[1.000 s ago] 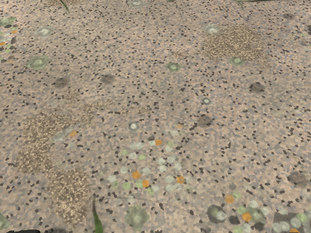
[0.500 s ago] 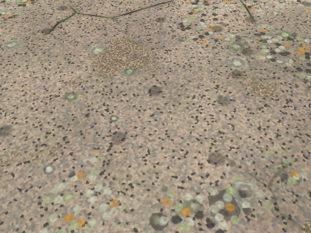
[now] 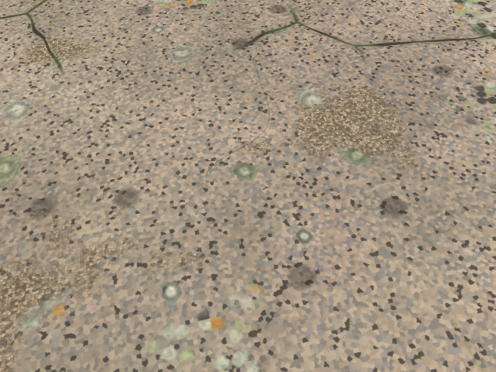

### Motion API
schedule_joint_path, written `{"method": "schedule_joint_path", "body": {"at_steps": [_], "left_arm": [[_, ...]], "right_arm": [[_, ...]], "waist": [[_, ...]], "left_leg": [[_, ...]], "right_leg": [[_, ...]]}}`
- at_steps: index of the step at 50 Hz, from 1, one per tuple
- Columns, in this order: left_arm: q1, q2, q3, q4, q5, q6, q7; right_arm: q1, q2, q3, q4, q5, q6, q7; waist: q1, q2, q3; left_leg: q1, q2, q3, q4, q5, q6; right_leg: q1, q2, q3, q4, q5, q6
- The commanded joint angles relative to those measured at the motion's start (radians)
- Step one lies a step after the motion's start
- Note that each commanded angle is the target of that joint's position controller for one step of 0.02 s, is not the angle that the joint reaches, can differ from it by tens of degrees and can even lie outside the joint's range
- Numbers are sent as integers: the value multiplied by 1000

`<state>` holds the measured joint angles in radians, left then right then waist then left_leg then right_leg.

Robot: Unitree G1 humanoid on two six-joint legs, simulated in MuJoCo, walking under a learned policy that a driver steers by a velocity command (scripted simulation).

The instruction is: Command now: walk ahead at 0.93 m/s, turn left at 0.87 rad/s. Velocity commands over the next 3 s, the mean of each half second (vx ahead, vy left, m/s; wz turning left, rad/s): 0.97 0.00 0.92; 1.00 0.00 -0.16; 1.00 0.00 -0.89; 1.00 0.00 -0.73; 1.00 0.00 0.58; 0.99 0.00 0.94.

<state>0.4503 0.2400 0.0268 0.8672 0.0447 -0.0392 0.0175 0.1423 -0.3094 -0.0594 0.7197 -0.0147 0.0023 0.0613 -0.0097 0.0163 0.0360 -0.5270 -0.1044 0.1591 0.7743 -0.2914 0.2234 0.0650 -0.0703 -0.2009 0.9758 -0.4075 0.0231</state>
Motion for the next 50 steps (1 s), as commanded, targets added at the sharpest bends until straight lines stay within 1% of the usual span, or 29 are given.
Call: {"method": "schedule_joint_path", "body": {"at_steps": [1,3,5,7,10,13,15,17,19,20,21,22,23,24,28,31,33,35,37,38,39,40,41,42,43,44,45,47,50], "left_arm": [[-287,155,18,-271,-8,-83,-18],[-250,155,9,-249,-5,-95,-18],[-209,141,0,-235,30,-53,-24],[-254,128,-9,-258,39,-21,-33],[-457,101,-29,-342,18,-18,-49],[-541,90,-39,-367,-1,-26,-56],[-548,112,-34,-376,-7,-32,-49],[-422,171,-11,-342,-11,-36,-30],[-37,277,42,-249,-27,-37,8],[157,334,66,-209,5,-40,32],[52,398,75,-226,44,-42,18],[-82,305,77,-249,27,-34,7],[-150,213,54,-247,15,-32,2],[-151,166,44,-217,16,-33,-4],[-69,112,24,-94,-6,-74,-25],[-61,151,28,-61,-15,-93,-32],[-79,172,33,-53,-28,-90,-36],[-34,212,40,-37,-40,-91,-42],[-9,273,53,-18,-38,-88,-44],[7,299,58,-7,-38,-86,-41],[8,319,62,2,-34,-77,-35],[-8,316,61,-1,-38,-71,-31],[8,206,37,-26,-28,-70,-34],[97,67,13,-76,-61,-67,-34],[22,147,29,-86,-65,-56,-32],[-54,160,35,-91,-56,-48,-34],[-76,139,30,-79,-48,-41,-43],[-50,105,31,-60,-31,-9,-60],[-177,64,26,-108,-21,29,-77]], "right_arm": [[298,-274,-92,26,2,8,-30],[265,-194,-72,47,-6,-12,-47],[200,-146,-46,33,0,-39,-61],[206,-144,-39,27,16,-64,-55],[247,-154,-42,31,14,-78,-52],[312,-176,-52,55,23,-77,-50],[306,-198,-58,61,26,-79,-57],[265,-235,-66,54,24,-82,-65],[148,-275,-74,31,1,-91,-56],[133,-126,-38,6,-8,-103,-56],[282,-3,5,-61,58,-96,-54],[228,-102,3,-31,25,-79,-64],[158,-136,-6,-23,2,-68,-53],[123,-128,-5,-22,-11,-59,-38],[52,-22,32,-79,-30,-27,2],[-83,-41,46,-150,-36,-31,8],[-161,-59,60,-177,-36,-43,27],[-220,-34,75,-178,-29,-57,41],[-205,-63,65,-165,-28,-63,25],[-153,-87,54,-150,-33,-67,10],[3,-119,36,-103,-39,-72,-9],[195,-157,13,-43,-47,-74,-28],[347,-251,-17,-12,-69,-78,-55],[343,-320,-31,-29,-82,-83,-66],[280,-264,-30,-25,-54,-74,-65],[191,-170,-10,-22,-43,-80,-64],[147,-120,-2,-12,-38,-88,-58],[139,-70,11,13,-25,-101,-61],[184,-22,19,70,2,-128,-54]], "waist": [[-140,34,-147],[-34,-109,-4],[40,-99,41],[47,-77,75],[-12,-30,126],[-80,26,67],[-79,41,28],[-10,51,-80],[221,59,-265],[262,-97,-372],[92,-455,-502],[94,-284,-385],[88,-170,-242],[78,-70,-155],[15,-94,-12],[-11,-89,76],[-27,-67,104],[3,-51,106],[-12,-60,68],[-39,-80,6],[-118,-99,-92],[-216,-97,-190],[-233,43,-319],[-130,265,-442],[-124,186,-368],[-87,98,-183],[-55,64,-100],[5,101,-59],[22,64,18]], "left_leg": [[829,344,-954,-518,-289,223],[569,294,-780,-560,-125,153],[394,201,-632,-569,-20,131],[263,145,-553,-608,32,122],[175,84,-497,-638,244,83],[289,92,-503,-601,559,31],[388,117,-516,-550,703,3],[443,116,-527,-384,958,-49],[333,90,-518,49,927,-85],[152,21,-454,417,359,-86],[-108,-63,-337,673,-217,-115],[-202,32,-308,700,-89,-95],[-202,82,-285,645,2,-99],[-179,112,-271,607,29,-104],[-195,164,-303,512,4,-118],[-269,150,-322,327,89,-140],[-139,172,-185,64,224,-149],[81,143,-103,-55,307,-145],[140,113,-97,-115,255,-137],[214,80,-94,-136,189,-131],[389,49,-102,-158,127,-126],[633,82,-133,-187,116,-126],[855,323,-390,-207,-213,-128],[946,568,-853,-409,-503,-105],[836,548,-942,-535,-534,-90],[695,498,-740,-513,-396,-88],[582,449,-596,-519,-199,-92],[465,395,-398,-552,6,-116],[452,369,-211,-608,223,-140]], "right_leg": [[-952,67,298,630,60,-30],[-854,-14,291,439,105,-29],[-768,-51,289,343,84,7],[-740,-68,243,219,76,38],[-699,-41,181,-61,292,57],[-611,28,155,-287,488,30],[-544,56,173,-384,506,5],[-319,111,193,-436,430,-14],[87,65,221,-408,268,-29],[312,-145,439,-408,-82,-53],[438,-439,1039,-648,-270,-144],[297,-373,1061,-718,-486,-163],[146,-315,876,-709,-397,-160],[24,-275,744,-710,-216,-159],[-176,-210,483,-787,55,-154],[-235,-188,370,-883,167,-182],[-308,-121,262,-954,266,-170],[-376,-123,244,-1018,458,-178],[-237,-139,224,-926,774,-174],[-165,-141,215,-803,1001,-165],[-157,-132,205,-587,1110,-151],[-274,-88,196,-313,984,-134],[-479,-5,195,65,486,-131],[-708,88,274,379,-86,-131],[-800,64,298,451,26,-141],[-840,11,283,404,128,-140],[-813,-22,274,354,172,-130],[-742,-53,270,315,183,-108],[-832,-79,244,288,224,-98]]}}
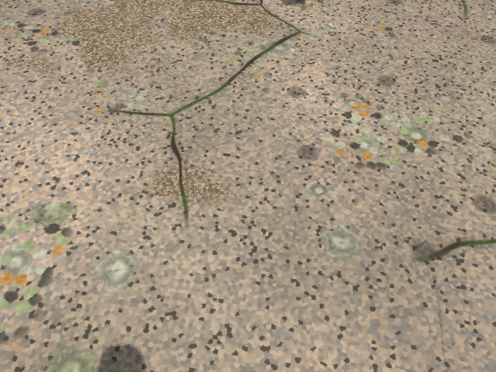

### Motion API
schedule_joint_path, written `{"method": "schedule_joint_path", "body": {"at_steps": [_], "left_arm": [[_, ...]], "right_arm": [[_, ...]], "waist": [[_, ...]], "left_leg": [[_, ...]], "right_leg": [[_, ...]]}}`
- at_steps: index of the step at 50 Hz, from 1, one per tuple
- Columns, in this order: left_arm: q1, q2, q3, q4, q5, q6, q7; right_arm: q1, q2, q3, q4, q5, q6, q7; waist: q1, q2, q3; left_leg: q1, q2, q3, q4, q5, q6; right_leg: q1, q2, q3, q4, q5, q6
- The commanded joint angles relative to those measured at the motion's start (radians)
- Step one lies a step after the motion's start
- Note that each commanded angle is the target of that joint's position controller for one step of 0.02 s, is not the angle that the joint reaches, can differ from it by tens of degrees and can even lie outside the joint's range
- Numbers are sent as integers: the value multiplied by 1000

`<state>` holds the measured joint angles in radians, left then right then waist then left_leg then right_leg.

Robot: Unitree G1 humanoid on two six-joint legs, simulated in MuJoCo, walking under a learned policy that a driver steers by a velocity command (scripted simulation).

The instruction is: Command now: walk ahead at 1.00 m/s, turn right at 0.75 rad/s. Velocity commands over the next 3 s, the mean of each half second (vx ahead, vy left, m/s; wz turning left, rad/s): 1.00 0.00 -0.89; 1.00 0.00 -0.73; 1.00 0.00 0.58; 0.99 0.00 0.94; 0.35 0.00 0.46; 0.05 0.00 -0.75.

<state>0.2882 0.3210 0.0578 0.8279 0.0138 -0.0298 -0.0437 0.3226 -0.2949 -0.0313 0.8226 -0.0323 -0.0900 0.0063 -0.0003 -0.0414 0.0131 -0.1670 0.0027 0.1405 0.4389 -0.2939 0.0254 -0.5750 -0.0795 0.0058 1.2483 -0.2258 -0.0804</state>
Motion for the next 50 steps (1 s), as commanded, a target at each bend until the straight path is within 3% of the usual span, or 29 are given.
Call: {"method": "schedule_joint_path", "body": {"at_steps": [1,3,6,8,10,11,12,13,14,15,16,17,19,21,25,29,31,32,33,34,35,36,38,39,40,43,44,47,50], "left_arm": [[-70,-26,-11,-95,12,22,-22],[-149,-36,-24,-132,7,20,-34],[-259,-19,-39,-174,5,14,-55],[-240,-1,-39,-172,4,15,-57],[-82,62,-21,-127,11,17,-42],[107,114,4,-72,9,17,-31],[326,160,34,0,7,13,-11],[277,205,65,4,-24,23,15],[155,333,83,-43,13,39,17],[152,321,92,-87,6,42,25],[130,240,77,-76,5,36,39],[94,190,63,-58,3,25,43],[44,154,46,-64,0,-8,49],[33,144,39,-69,-7,-34,41],[54,165,57,-76,-11,-50,30],[102,186,72,-69,-17,-45,28],[83,223,80,-76,-6,-42,33],[39,249,83,-81,-2,-44,28],[-1,180,63,-102,-1,-57,26],[55,2,17,-150,-30,-63,29],[74,41,0,-178,-28,-51,33],[0,103,10,-158,-3,-31,34],[-110,98,11,-165,31,-15,3],[-84,65,1,-189,33,-5,-14],[-96,42,-10,-197,35,6,-25],[-175,23,-27,-239,34,14,-33],[-199,22,-34,-261,33,13,-34],[-331,49,-45,-304,28,1,-49],[-399,26,-65,-316,29,-16,-56]], "right_arm": [[11,-26,-7,-22,21,-42,0],[4,-25,-5,-9,14,-50,-2],[22,-72,-11,10,15,-50,-16],[49,-141,-21,6,17,-51,-29],[34,-198,-39,-2,8,-21,-48],[-18,-223,-48,-24,-1,0,-53],[-58,-225,-51,-41,-10,17,-47],[-93,-154,-39,-50,-8,16,-21],[41,-69,-8,-157,-5,-5,-15],[-23,-105,1,-197,-5,-33,-17],[-83,-132,3,-196,-8,-49,-15],[-109,-128,3,-198,-13,-48,-14],[-91,-108,14,-186,-45,-4,-16],[-129,-82,22,-208,-48,31,-11],[-341,-24,49,-295,-6,29,12],[-368,-72,35,-310,11,20,7],[-226,-143,4,-269,11,13,-10],[-47,-181,-17,-228,12,8,-23],[176,-245,-45,-187,-6,3,-45],[227,-320,-63,-180,-52,1,-50],[106,-306,-71,-190,-35,11,-41],[-6,-197,-52,-213,-25,18,-37],[20,-113,-31,-163,-20,24,-25],[30,-106,-27,-133,-19,16,-28],[39,-85,-22,-106,-9,4,-20],[70,-70,-17,-61,4,-30,2],[57,-97,-22,-55,2,-35,4],[88,-110,-23,-23,9,-40,10],[157,-159,-28,22,22,-28,12]], "waist": [[13,117,62],[25,123,89],[26,67,129],[52,99,89],[151,141,-3],[246,148,-98],[325,102,-182],[272,-106,-106],[73,-258,-190],[133,-101,-302],[100,54,-120],[38,136,-19],[-40,161,55],[-56,144,77],[26,63,84],[70,3,21],[-1,4,-80],[-117,25,-172],[-217,74,-281],[-152,360,-378],[-79,432,-355],[-74,250,-201],[-80,80,-53],[-43,154,-56],[-28,160,-17],[-10,98,46],[8,123,58],[-3,84,121],[-14,83,137]], "left_leg": [[80,239,-119,-289,312,46],[59,192,9,-305,454,35],[74,164,125,-336,666,-2],[140,191,158,-218,1155,-27],[202,228,142,16,1399,-34],[161,243,117,244,1414,-20],[33,228,96,592,1236,-4],[-225,17,87,1004,223,-22],[-612,-70,-56,1320,-221,-73],[-730,-38,-237,1311,-169,-56],[-749,19,-254,1179,-104,-42],[-681,64,-250,1047,-68,-44],[-534,106,-245,915,-86,-74],[-442,132,-207,745,-89,-102],[-285,95,-147,326,297,-100],[-196,36,-166,120,367,-68],[-32,-18,-173,91,210,-52],[163,-15,-157,85,140,-41],[412,117,-271,107,-77,-15],[630,423,-754,-51,-473,54],[544,470,-1074,-213,-628,95],[398,419,-903,-204,-616,90],[198,296,-532,-183,-209,48],[148,294,-516,-205,-205,68],[87,278,-477,-237,-172,71],[44,260,-335,-295,16,84],[21,263,-300,-330,32,96],[-26,208,-141,-416,216,89],[6,219,-125,-447,514,112]], "right_leg": [[-206,-65,15,-24,96,6],[-193,-42,-35,-131,206,-2],[-80,13,-145,-404,309,-44],[49,92,-212,-474,307,-78],[229,154,-219,-501,214,-113],[429,179,-192,-496,161,-140],[677,184,-110,-559,113,-176],[771,124,36,-644,65,-210],[982,-96,548,-690,200,-401],[1024,-179,814,-919,-135,-466],[839,-175,811,-1030,-245,-398],[660,-138,723,-1040,-187,-346],[395,-48,554,-1040,-6,-309],[222,25,445,-1065,53,-295],[142,120,347,-1079,193,-214],[351,77,401,-977,395,-147],[440,77,415,-777,612,-103],[400,108,381,-559,652,-78],[247,153,325,-257,494,-60],[-61,268,209,52,-287,-36],[-204,199,147,166,-243,-46],[-233,123,116,168,-130,-44],[-173,52,92,72,-65,-31],[-166,47,94,62,-63,-20],[-163,23,106,47,-58,-12],[-218,34,133,-36,16,-1],[-223,41,134,-99,63,4],[-123,64,39,-386,189,4],[56,60,-82,-564,217,-25]]}}
Over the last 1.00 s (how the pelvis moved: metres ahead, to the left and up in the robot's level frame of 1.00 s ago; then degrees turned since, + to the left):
0.85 0.27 0.05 20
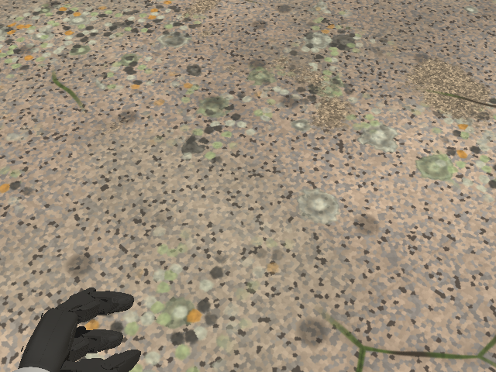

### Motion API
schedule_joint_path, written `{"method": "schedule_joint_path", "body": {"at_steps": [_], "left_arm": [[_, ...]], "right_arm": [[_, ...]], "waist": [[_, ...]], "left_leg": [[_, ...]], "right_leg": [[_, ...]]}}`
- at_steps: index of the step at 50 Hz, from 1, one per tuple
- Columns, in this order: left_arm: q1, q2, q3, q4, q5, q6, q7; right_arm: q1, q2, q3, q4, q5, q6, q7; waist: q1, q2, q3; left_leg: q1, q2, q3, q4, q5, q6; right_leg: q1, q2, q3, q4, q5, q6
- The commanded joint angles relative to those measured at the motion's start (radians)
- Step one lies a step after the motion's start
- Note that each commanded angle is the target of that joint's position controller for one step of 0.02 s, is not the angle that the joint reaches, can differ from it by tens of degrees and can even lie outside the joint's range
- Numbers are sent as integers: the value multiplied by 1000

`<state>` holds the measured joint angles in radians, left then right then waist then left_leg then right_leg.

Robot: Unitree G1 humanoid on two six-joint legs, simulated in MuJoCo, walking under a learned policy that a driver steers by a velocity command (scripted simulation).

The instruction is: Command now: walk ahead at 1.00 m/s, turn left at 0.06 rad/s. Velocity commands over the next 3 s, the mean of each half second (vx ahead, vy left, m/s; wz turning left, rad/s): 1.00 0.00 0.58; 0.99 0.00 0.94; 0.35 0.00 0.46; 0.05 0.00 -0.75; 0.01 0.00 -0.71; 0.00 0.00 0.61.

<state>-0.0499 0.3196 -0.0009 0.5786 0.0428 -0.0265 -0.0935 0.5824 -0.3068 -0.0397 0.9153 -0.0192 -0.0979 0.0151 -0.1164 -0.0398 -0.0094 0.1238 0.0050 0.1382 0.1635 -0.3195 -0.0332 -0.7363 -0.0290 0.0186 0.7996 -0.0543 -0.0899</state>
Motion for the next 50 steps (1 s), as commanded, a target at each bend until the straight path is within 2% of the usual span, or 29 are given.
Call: {"method": "schedule_joint_path", "body": {"at_steps": [1,3,4,5,6,7,8,9,11,14,17,20,22,24,25,26,27,28,29,30,32,35,40,44,46,47,48,49,50], "left_arm": [[-53,36,-4,-59,3,-24,4],[125,90,22,-6,12,-31,36],[335,123,43,61,16,-36,54],[486,206,73,99,38,-38,80],[493,280,91,93,57,-47,94],[486,243,90,86,28,-40,96],[410,165,73,111,16,-45,95],[362,116,66,125,9,-53,91],[331,60,55,144,-4,-66,93],[357,25,52,194,-31,-97,86],[355,0,46,220,-24,-113,85],[365,45,54,236,-24,-117,97],[396,92,60,245,-27,-113,109],[408,161,77,238,-20,-86,127],[375,195,88,223,-12,-66,134],[326,213,96,203,-5,-45,135],[310,198,95,200,-1,-35,122],[301,30,53,165,12,-49,99],[365,38,40,43,-15,-73,98],[280,85,35,35,0,-101,100],[231,87,30,42,6,-106,101],[245,57,17,44,34,-39,99],[-6,-7,-14,-61,-4,-31,72],[-45,34,-3,-83,-19,-41,78],[79,97,24,-48,-20,-46,93],[237,142,47,-10,-23,-52,106],[460,189,71,39,-15,-56,125],[647,243,87,71,20,-62,144],[497,319,104,47,35,-57,135]], "right_arm": [[-95,-176,-25,-60,7,-16,3],[-86,-234,-34,-42,5,-7,-9],[-111,-242,-35,-44,12,1,-13],[-105,-175,-19,-70,12,-2,-9],[-10,2,10,-117,31,-2,1],[-97,-99,-13,-135,38,6,-5],[-183,-109,-22,-149,35,12,-4],[-196,-69,-11,-141,28,15,4],[-155,-31,-10,-108,9,47,19],[-262,7,-10,-148,-4,88,36],[-400,22,1,-208,0,92,54],[-509,7,13,-251,2,86,77],[-539,-9,13,-259,1,83,83],[-432,-56,1,-229,6,84,72],[-289,-93,-15,-193,7,86,63],[-89,-140,-41,-137,6,88,49],[46,-188,-72,-89,8,89,24],[-56,-257,-92,-87,23,101,5],[-118,-357,-112,-145,-7,111,7],[-138,-305,-111,-176,-3,111,-2],[-191,-203,-85,-145,3,91,-12],[-240,-154,-61,-156,13,44,-15],[-209,-173,-76,-164,20,22,-1],[-168,-191,-90,-157,24,26,-1],[-195,-223,-97,-166,16,27,-9],[-229,-258,-103,-171,11,26,-5],[-285,-234,-96,-186,6,17,-1],[-296,-58,-49,-222,0,8,-9],[-140,-20,-25,-288,52,17,-11]], "waist": [[113,93,135],[210,147,-17],[319,147,-122],[363,78,-244],[242,-183,-385],[279,-97,-394],[233,-33,-185],[194,-23,-69],[124,-44,-8],[98,-39,72],[87,-42,128],[86,6,155],[81,12,140],[15,-43,50],[-66,-67,-30],[-161,-67,-118],[-202,7,-159],[-72,290,-39],[17,347,-250],[-16,122,-211],[85,-61,14],[164,-67,73],[74,20,105],[32,82,49],[94,90,-35],[189,78,-128],[311,64,-223],[332,-140,-321],[158,-465,-421]], "left_leg": [[-223,218,-110,-110,739,169],[-144,232,-101,186,1153,158],[-238,200,-90,450,1089,144],[-466,135,-92,786,706,139],[-769,10,-156,1147,-172,133],[-831,11,-231,1251,-97,154],[-880,57,-226,1211,26,155],[-866,89,-210,1157,74,144],[-788,122,-205,1123,89,118],[-868,156,-190,1086,120,102],[-896,143,-133,961,289,108],[-785,100,-35,703,417,151],[-683,26,43,593,449,187],[-556,-58,87,581,344,215],[-409,-88,71,591,272,236],[-202,-103,27,582,190,269],[-2,-101,-55,509,116,302],[61,37,-301,496,215,348],[321,215,-858,270,23,564],[259,262,-995,85,-174,526],[-85,199,-842,47,-67,434],[-400,83,-629,31,113,406],[-508,-39,-489,1,307,321],[-318,4,-537,90,514,261],[-244,6,-554,254,727,216],[-253,-14,-534,445,798,193],[-387,-52,-498,709,713,173],[-573,-124,-407,1057,-16,171],[-827,-181,-292,1267,-235,135]], "right_leg": [[268,30,-98,-153,8,-23],[505,97,-91,-177,-130,-39],[759,91,-68,-237,-117,-43],[1029,-101,125,-232,-335,-47],[1226,-403,590,-339,-629,-76],[1116,-423,740,-485,-650,-72],[959,-357,551,-497,-543,-63],[824,-315,417,-525,-388,-61],[672,-252,230,-586,-254,-37],[634,-241,62,-656,-89,-25],[603,-172,-147,-689,110,4],[609,-145,-275,-726,283,36],[689,-157,-315,-671,650,60],[804,-183,-314,-469,1073,78],[804,-206,-302,-279,1178,74],[733,-222,-272,-11,1151,57],[583,-156,-269,357,773,56],[226,45,-231,761,-353,87],[-109,110,-15,966,-465,117],[-175,41,83,885,-375,99],[-74,-42,82,656,-294,103],[102,-98,67,456,-329,153],[246,-60,-18,-40,69,163],[329,-5,0,-238,143,132],[494,44,12,-280,21,116],[661,52,2,-275,-74,104],[911,-16,41,-241,-174,85],[1114,-289,306,-276,-445,76],[1186,-508,927,-515,-455,-46]]}}
Over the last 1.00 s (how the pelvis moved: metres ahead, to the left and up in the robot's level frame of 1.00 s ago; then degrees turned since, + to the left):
0.86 -0.23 -0.01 -49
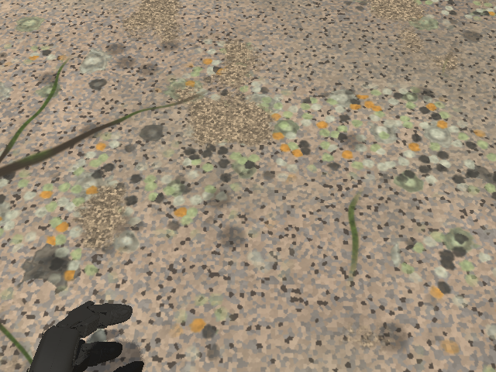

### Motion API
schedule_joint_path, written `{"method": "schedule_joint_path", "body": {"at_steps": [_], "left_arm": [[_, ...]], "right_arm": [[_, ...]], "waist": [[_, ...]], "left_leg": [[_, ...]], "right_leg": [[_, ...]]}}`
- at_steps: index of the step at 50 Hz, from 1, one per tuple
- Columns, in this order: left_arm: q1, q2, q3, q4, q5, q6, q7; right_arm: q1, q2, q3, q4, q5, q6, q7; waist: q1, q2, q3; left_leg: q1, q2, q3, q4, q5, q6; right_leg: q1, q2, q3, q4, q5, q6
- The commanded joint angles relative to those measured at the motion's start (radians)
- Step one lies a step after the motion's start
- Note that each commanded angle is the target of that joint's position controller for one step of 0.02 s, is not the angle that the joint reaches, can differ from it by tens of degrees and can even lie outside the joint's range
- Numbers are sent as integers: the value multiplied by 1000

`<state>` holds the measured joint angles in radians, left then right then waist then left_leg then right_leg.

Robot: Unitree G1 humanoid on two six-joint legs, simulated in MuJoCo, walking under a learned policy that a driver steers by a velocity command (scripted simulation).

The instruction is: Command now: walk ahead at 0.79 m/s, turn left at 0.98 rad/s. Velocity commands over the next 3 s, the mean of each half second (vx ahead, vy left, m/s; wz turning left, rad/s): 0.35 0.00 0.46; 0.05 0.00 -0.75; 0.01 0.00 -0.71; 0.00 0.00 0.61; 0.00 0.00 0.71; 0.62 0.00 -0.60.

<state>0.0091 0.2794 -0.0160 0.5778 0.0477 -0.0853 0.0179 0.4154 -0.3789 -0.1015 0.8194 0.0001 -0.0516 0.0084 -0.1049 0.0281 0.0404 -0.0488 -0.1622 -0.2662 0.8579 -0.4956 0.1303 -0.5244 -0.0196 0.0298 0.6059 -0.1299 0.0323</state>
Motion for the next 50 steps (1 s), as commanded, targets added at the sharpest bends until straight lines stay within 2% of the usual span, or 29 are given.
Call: {"method": "schedule_joint_path", "body": {"at_steps": [1,2,3,4,5,6,9,11,14,17,18,19,20,21,22,23,25,28,32,37,38,39,40,41,42,43,44,47,50], "left_arm": [[311,226,103,11,23,8,14],[260,132,77,13,14,11,8],[261,89,65,38,16,14,2],[293,87,60,68,2,10,4],[201,94,83,56,-54,-9,7],[170,79,80,62,-68,-18,9],[91,136,104,74,-63,-14,21],[83,181,120,82,-61,-9,26],[157,230,130,122,-91,-15,12],[175,238,124,149,-104,-11,1],[198,210,109,162,-94,-11,-4],[247,130,75,146,-46,-9,-15],[399,111,54,188,-73,4,-31],[330,240,92,187,-97,22,-35],[239,239,100,152,-106,36,-31],[217,202,96,158,-98,54,-15],[279,180,104,178,-89,102,5],[310,120,104,165,-78,138,22],[217,95,97,113,-65,142,4],[231,124,119,94,-61,151,-31],[267,136,130,110,-54,153,-30],[304,178,147,118,-44,149,-21],[309,317,177,85,-42,138,-3],[309,343,174,58,-7,106,-16],[280,324,174,57,-5,79,-26],[229,299,172,51,-31,68,-19],[178,250,159,39,-57,73,-8],[160,192,142,8,-63,92,22],[197,205,152,-4,-69,101,37]], "right_arm": [[-45,-48,27,-137,-6,-1,-21],[-120,-68,17,-137,-19,13,-14],[-153,-62,14,-137,-22,26,-4],[-180,-42,14,-157,-33,42,10],[-161,-38,3,-196,68,43,0],[-189,-38,8,-210,82,52,0],[-266,12,30,-272,40,65,13],[-282,32,42,-269,21,58,32],[-324,7,34,-276,6,42,55],[-235,-39,11,-237,-14,20,43],[-193,-76,1,-222,-29,15,26],[-149,-147,2,-224,-70,15,0],[-181,-64,39,-246,-82,15,-2],[-199,-65,28,-260,-52,28,2],[-257,-70,25,-244,-19,31,4],[-295,-45,32,-225,-6,31,1],[-358,-38,28,-211,-18,36,-10],[-432,-17,22,-208,-35,35,-31],[-434,-24,8,-182,-30,42,-59],[-430,-47,-12,-148,14,59,-56],[-420,-24,-10,-136,28,62,-53],[-362,9,-8,-107,28,70,-47],[-342,32,-5,-135,-15,78,-46],[-475,15,-6,-191,-30,74,-53],[-497,-2,-12,-195,-9,71,-58],[-482,-10,-17,-183,0,65,-64],[-457,-26,-24,-159,-9,62,-72],[-430,-6,-24,-146,-11,49,-64],[-450,32,-8,-150,-1,39,-55]], "waist": [[154,-230,-300],[156,-106,-187],[146,-35,-122],[137,-74,-100],[103,-202,-67],[99,-200,-56],[75,-143,6],[87,-112,-28],[95,-76,-61],[15,-47,-130],[-18,-15,-166],[-3,196,-307],[42,231,-598],[10,101,-549],[29,59,-398],[58,-9,-304],[124,40,-196],[159,85,-159],[136,85,-165],[166,92,-159],[177,50,-145],[176,-84,-88],[127,-415,-11],[180,-353,-92],[168,-244,-98],[132,-194,-81],[108,-145,-89],[92,-146,-166],[109,-133,-182]], "left_leg": [[-722,98,136,601,55,-33],[-702,137,170,544,129,-50],[-674,163,186,513,136,-69],[-664,188,188,474,118,-81],[-655,252,160,462,133,-102],[-656,260,177,408,143,-113],[-609,273,244,160,227,-151],[-459,245,279,-40,416,-139],[-327,162,297,-203,483,-90],[-137,117,285,-365,568,-13],[15,152,273,-426,851,19],[326,447,26,-271,1601,146],[462,680,-224,-262,1676,335],[349,603,-130,-310,1452,293],[255,549,-50,-357,1225,241],[148,508,4,-400,1052,194],[-109,466,101,-501,845,163],[-253,458,223,-582,632,148],[-235,474,321,-583,515,117],[-163,510,379,-474,447,31],[-185,472,411,-385,367,-18],[-277,395,468,-210,212,-91],[-588,236,509,137,-160,-203],[-695,136,276,325,-204,-205],[-732,148,210,361,-117,-178],[-742,163,183,330,-8,-157],[-733,181,170,305,65,-156],[-640,144,160,262,175,-174],[-637,110,139,103,203,-196]], "right_leg": [[821,-451,779,-312,-319,-186],[696,-393,522,-260,-55,-179],[600,-344,348,-240,229,-170],[555,-314,229,-227,407,-160],[531,-250,140,-245,435,-136],[495,-241,88,-278,420,-137],[364,-254,-49,-353,491,-167],[322,-207,-145,-346,512,-154],[372,-205,-155,-282,622,-155],[435,-200,-146,-91,721,-138],[369,-146,-159,58,620,-102],[119,-30,-142,459,-199,-33],[45,25,100,675,-622,6],[23,-13,134,717,-609,18],[-69,-39,92,686,-572,28],[-95,-67,61,632,-524,43],[17,-76,13,621,-432,79],[71,-88,-25,556,-326,95],[120,-112,-54,356,-181,55],[223,-78,-126,102,-149,-29],[274,-45,-127,10,-111,-64],[325,-62,-24,-119,56,-116],[401,-295,388,-216,405,-251],[375,-350,574,-290,339,-389],[393,-318,511,-314,193,-359],[394,-266,447,-308,131,-299],[395,-237,395,-284,119,-251],[392,-177,334,-237,242,-221],[447,-149,362,-213,259,-220]]}}
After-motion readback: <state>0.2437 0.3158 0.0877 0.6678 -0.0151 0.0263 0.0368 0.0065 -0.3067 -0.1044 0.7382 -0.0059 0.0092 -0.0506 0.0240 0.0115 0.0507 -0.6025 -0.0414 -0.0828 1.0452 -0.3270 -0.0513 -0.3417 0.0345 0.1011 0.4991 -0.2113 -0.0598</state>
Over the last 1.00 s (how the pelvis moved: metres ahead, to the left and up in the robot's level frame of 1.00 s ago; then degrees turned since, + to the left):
0.89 0.22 -0.02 48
